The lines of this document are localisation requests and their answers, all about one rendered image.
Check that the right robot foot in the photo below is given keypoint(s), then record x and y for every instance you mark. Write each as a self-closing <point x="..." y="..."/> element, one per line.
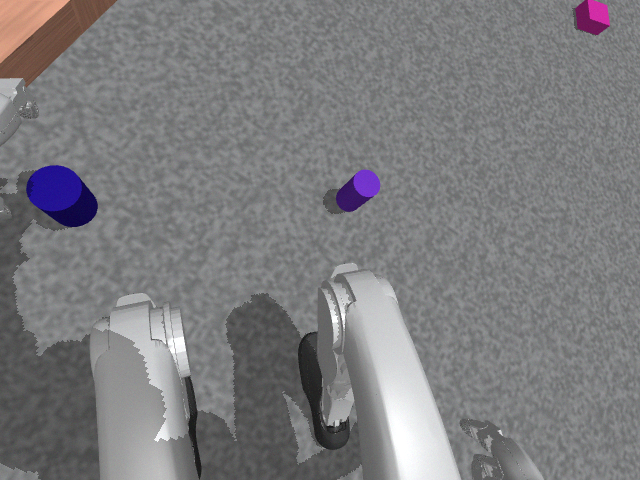
<point x="329" y="437"/>

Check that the left robot foot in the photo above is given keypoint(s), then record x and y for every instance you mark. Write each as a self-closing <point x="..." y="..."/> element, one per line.
<point x="192" y="424"/>

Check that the right robot hand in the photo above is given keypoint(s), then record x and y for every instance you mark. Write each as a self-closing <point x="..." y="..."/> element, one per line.
<point x="509" y="461"/>

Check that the left robot hand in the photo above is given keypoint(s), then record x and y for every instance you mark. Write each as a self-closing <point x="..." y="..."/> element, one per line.
<point x="15" y="101"/>

